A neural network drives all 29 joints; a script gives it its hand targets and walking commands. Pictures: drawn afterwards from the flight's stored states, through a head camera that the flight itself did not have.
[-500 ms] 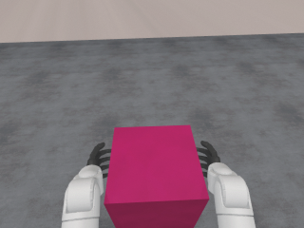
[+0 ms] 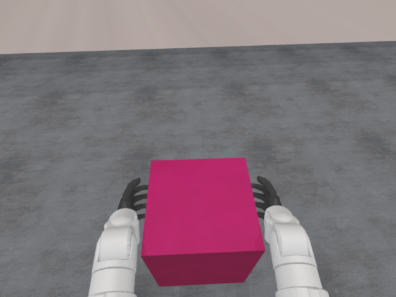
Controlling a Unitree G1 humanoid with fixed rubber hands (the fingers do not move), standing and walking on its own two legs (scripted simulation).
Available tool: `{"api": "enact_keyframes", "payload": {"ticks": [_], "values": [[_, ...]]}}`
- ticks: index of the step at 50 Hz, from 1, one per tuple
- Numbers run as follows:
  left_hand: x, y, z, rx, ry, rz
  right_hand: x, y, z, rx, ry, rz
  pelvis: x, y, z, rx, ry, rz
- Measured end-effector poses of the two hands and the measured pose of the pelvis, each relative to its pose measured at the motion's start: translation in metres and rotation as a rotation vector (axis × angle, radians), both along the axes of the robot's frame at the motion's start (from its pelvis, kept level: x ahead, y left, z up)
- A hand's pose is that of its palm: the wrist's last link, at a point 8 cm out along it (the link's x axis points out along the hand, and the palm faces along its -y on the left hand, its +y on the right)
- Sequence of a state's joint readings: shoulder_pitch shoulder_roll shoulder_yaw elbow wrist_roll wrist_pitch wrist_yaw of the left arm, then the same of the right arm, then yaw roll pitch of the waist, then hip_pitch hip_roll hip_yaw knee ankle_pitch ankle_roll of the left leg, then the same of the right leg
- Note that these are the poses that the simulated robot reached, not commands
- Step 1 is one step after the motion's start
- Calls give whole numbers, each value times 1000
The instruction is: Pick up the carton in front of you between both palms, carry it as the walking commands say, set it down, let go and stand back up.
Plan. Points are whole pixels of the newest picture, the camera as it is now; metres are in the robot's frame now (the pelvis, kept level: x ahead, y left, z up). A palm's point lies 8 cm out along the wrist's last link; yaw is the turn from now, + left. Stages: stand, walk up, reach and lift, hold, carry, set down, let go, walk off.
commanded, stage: carry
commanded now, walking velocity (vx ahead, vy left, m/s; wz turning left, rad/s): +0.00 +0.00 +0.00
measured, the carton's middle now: (200, 225) +0.30 +0.00 -0.04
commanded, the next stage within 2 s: hold in 1.04 s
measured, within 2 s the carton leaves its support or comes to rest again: neither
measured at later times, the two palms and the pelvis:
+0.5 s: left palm (120, 227) +0.26 +0.16 +0.04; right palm (272, 224) +0.26 -0.14 +0.04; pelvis -0.02 +0.01 +0.00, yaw +0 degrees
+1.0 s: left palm (115, 232) +0.25 +0.17 +0.04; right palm (269, 228) +0.25 -0.13 +0.04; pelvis -0.03 +0.02 +0.00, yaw +0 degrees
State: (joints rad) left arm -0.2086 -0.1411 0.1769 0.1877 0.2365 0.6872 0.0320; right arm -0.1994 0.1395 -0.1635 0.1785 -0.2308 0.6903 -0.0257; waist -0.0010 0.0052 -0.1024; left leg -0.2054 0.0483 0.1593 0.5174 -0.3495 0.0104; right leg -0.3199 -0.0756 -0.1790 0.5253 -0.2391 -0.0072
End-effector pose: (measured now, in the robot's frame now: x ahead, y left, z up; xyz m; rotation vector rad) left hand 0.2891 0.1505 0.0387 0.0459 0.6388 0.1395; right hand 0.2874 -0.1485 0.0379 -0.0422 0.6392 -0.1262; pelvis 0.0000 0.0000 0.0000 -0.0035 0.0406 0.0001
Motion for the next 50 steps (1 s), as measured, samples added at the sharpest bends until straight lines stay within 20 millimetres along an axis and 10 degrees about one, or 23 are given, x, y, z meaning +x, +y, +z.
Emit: {"api": "enact_keyframes", "payload": {"ticks": [50], "values": [[-38, 16, 0, 1, 28, 0, -37, 16, 0, -5, 28, 2, -32, 16, 0, 1, -11, -2]]}}
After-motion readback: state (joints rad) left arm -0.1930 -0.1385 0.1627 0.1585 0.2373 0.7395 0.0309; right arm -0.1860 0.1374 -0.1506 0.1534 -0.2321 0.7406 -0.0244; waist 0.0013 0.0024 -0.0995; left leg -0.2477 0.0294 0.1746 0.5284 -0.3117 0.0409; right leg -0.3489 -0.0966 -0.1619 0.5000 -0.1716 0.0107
